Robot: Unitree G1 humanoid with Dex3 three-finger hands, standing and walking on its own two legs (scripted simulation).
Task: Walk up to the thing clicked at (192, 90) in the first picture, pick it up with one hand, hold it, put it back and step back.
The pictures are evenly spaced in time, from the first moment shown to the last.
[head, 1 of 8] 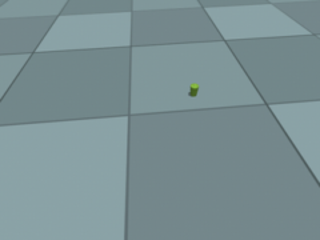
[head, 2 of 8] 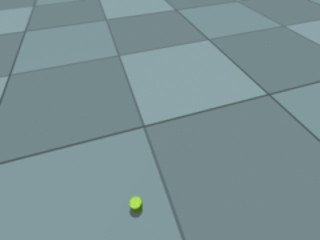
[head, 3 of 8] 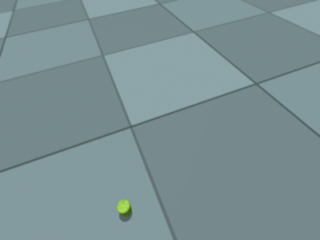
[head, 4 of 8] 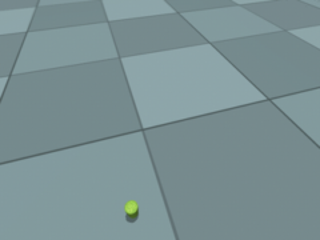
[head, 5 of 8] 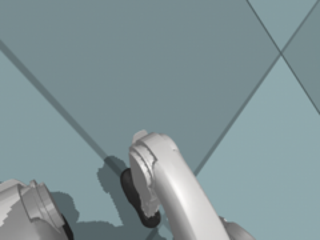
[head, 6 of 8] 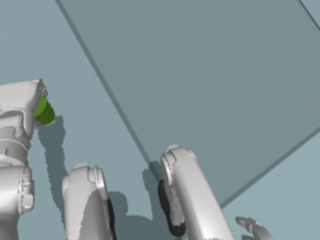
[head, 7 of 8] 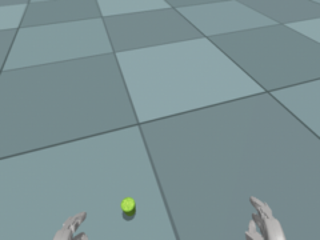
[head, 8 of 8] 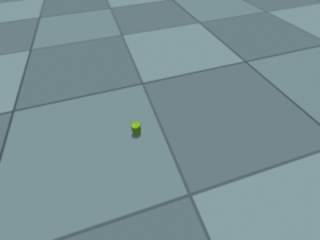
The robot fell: no
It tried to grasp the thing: yes
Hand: left
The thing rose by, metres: 0.64
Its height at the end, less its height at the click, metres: +0.00
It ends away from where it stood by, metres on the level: 0.01
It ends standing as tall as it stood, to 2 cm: yes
